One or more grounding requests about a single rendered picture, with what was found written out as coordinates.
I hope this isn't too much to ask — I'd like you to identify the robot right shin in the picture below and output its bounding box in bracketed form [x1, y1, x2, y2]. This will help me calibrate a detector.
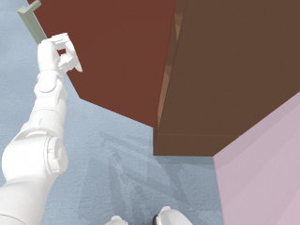
[160, 206, 171, 213]

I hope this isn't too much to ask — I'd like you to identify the robot left forearm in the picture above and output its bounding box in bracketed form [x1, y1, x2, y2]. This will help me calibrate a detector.
[1, 70, 68, 180]

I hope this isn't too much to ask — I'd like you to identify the robot left upper arm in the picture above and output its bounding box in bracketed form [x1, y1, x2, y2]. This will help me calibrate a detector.
[0, 135, 68, 225]

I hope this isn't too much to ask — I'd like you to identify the robot shin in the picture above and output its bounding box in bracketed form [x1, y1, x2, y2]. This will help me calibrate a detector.
[160, 206, 171, 213]
[111, 216, 123, 220]

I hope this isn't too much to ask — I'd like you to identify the robot left hand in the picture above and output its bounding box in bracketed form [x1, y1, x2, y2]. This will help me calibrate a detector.
[37, 33, 83, 78]

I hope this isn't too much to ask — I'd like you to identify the handle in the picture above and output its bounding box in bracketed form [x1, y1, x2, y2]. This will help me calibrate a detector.
[17, 0, 47, 45]

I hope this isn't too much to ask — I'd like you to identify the robot left shin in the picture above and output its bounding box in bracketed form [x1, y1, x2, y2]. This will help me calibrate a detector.
[111, 216, 123, 220]

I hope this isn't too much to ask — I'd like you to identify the cupboard door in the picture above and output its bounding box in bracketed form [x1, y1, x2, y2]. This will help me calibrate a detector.
[27, 0, 177, 128]

